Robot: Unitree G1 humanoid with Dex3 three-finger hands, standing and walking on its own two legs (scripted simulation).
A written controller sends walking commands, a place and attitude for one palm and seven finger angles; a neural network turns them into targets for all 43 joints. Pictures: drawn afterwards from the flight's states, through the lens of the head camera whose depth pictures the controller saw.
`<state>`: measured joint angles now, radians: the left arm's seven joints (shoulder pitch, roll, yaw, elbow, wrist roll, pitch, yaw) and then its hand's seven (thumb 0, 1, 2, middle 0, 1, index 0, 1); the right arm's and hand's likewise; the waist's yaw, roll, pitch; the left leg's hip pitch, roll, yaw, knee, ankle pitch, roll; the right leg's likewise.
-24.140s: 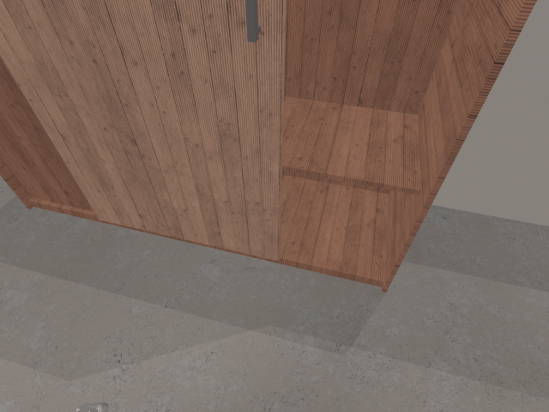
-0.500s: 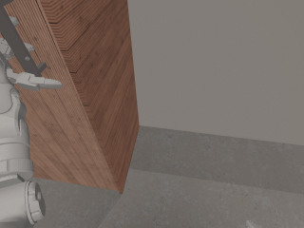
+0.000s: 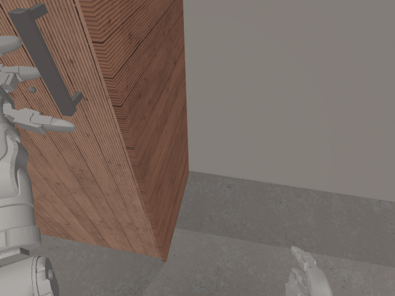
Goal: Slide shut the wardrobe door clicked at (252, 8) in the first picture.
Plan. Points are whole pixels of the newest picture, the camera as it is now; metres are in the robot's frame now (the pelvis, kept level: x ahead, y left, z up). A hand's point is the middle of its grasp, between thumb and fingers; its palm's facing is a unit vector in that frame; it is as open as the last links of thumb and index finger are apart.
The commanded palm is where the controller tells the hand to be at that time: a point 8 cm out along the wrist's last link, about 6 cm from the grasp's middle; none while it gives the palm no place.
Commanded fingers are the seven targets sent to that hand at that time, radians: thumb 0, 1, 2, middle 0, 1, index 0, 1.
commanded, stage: slip the hand off the handle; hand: left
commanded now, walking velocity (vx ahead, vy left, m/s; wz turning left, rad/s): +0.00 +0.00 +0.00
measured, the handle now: (55, 64) +0.39 +0.28 +0.28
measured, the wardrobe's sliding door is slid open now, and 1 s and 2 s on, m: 0.00 0.00 0.00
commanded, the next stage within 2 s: draw the hand back to the body in 0.94 s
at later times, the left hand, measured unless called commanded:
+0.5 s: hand (20, 92) +0.34 +0.32 +0.26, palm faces +0.45 -0.89 -0.10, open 14.7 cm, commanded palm +0.28 +0.36 +0.25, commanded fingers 0.00 -0.55 0.20 -0.25 -1.15 -0.25 -1.15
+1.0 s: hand out of the picture +0.24 +0.34 +0.26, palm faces +0.50 -0.86 -0.12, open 14.7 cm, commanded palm +0.20 +0.37 +0.25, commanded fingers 0.00 -0.55 0.20 -0.25 -1.15 -0.25 -1.15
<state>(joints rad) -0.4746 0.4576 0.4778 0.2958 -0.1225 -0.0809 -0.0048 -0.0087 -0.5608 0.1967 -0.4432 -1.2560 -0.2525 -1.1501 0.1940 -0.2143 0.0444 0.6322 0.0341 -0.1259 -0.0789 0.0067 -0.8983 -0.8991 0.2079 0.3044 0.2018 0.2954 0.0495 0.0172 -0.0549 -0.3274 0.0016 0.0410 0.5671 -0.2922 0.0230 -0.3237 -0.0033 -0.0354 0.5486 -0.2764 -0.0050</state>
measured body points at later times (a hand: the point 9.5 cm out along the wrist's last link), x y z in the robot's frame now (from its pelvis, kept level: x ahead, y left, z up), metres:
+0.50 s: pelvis -0.01 +0.01 +0.00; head +0.00 +0.00 +0.45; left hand +0.31 +0.37 +0.26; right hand +0.12 -0.24 -0.10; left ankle +0.00 +0.10 -0.73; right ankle +0.00 -0.12 -0.73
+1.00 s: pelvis +0.00 -0.01 +0.00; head -0.02 -0.02 +0.45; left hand +0.21 +0.38 +0.26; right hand +0.21 -0.22 -0.07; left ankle +0.00 +0.10 -0.73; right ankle +0.00 -0.12 -0.73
